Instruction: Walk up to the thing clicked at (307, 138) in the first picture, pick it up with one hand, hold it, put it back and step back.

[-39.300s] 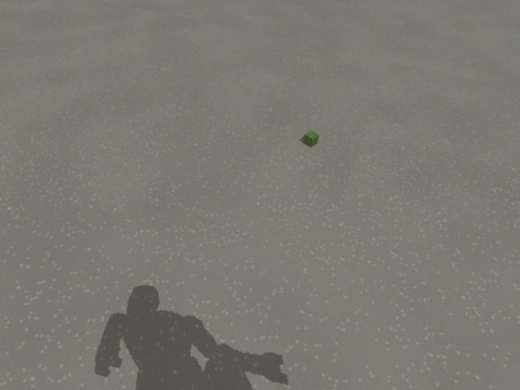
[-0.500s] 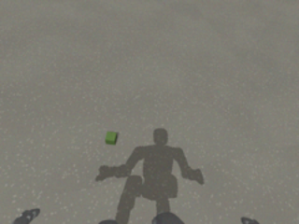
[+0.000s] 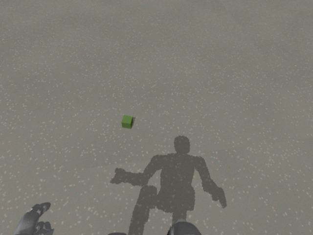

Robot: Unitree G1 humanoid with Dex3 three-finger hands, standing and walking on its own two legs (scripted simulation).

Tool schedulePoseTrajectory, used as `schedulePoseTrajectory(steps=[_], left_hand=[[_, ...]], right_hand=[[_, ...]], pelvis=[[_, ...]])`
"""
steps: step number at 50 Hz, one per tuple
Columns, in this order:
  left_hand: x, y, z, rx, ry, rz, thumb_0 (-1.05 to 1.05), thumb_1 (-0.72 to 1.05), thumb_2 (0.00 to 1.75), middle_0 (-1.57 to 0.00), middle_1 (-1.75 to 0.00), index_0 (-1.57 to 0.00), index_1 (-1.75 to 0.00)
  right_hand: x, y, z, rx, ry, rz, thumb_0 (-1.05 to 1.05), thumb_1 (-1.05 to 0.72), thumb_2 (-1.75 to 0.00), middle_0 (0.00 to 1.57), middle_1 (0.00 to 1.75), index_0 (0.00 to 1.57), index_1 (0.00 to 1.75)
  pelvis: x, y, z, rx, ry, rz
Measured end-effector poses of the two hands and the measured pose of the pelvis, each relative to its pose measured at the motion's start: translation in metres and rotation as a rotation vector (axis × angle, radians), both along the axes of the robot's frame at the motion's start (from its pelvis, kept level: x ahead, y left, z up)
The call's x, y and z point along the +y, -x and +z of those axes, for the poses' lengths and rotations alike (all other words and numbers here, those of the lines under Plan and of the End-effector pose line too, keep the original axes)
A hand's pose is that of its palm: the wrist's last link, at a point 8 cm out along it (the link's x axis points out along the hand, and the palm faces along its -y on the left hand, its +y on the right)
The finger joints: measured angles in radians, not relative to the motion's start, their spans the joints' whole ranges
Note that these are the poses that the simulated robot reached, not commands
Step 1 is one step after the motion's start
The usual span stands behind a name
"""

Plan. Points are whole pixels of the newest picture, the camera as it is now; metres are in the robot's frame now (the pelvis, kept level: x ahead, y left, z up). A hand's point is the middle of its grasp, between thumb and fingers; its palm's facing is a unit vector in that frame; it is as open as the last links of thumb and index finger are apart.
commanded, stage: step back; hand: left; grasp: from above
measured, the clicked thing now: (127, 121) +0.90 +0.19 -0.71
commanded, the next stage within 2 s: stand in 1.48 s
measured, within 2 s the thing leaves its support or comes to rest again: neither
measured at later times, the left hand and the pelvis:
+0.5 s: hand out of the picture -0.11 +0.24 -0.13, palm faces -0.03 -0.90 -0.43, open 7.4 cm; pelvis -0.17 -0.04 +0.01, yaw -2 degrees
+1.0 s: hand out of the picture -0.15 +0.23 -0.13, palm faces +0.04 -0.93 -0.38, open 7.4 cm; pelvis -0.20 -0.03 +0.01, yaw +1 degrees
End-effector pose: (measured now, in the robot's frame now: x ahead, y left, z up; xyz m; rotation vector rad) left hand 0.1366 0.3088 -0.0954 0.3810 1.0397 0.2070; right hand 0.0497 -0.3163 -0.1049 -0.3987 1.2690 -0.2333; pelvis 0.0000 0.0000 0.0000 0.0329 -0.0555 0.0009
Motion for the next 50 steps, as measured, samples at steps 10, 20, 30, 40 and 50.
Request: schedulePoseTrajectory(steps=[10, 20, 30, 40, 50], left_hand=[[-0.012, 0.083, -0.002, 0.076, 0.024, 0.002, 0.01, 0.9, 0.89, -0.2, -0.3, -0.2, -0.3], [-0.035, 0.207, -0.002, 0.161, -0.013, 0.011, 0.01, 0.9, 0.89, -0.21, -0.3, -0.21, -0.3], [-0.012, 0.27, 0.008, 0.096, -0.035, 0.088, 0.01, 0.9, 0.89, -0.21, -0.3, -0.21, -0.3], [-0.01, 0.296, 0.004, 0.159, 0.01, 0.094, 0.01, 0.9, 0.89, -0.2, -0.3, -0.2, -0.3], [-0.034, 0.293, 0.004, 0.115, 0.031, 0.111, 0.01, 0.9, 0.89, -0.21, -0.3, -0.21, -0.3]], right_hand=[[-0.008, 0.042, 0.023, -0.108, 0.018, 0.016, 0.01, -0.9, -0.9, 0.21, 0.3, 0.21, 0.3], [-0.042, 0.093, 0.008, -0.187, -0.004, -0.002, 0.01, -0.91, -0.9, 0.2, 0.3, 0.21, 0.3], [-0.033, 0.183, -0.003, -0.022, -0.027, 0.031, 0.01, -0.91, -0.9, 0.2, 0.3, 0.21, 0.3], [-0.015, 0.215, 0.01, -0.048, -0.061, 0.004, 0.01, -0.9, -0.9, 0.2, 0.3, 0.21, 0.3], [-0.027, 0.18, 0.005, -0.072, -0.057, 0.026, 0.01, -0.91, -0.9, 0.2, 0.3, 0.21, 0.3]], pelvis=[[-0.011, 0.07, 0.012, 0.015, 0.051, -0.045], [-0.036, 0.15, 0.003, 0.009, 0.029, -0.077], [-0.028, 0.193, 0.003, 0.012, 0.025, 0.021], [-0.028, 0.206, 0.016, 0.0, 0.019, 0.004], [-0.034, 0.197, 0.015, -0.004, 0.045, 0.014]])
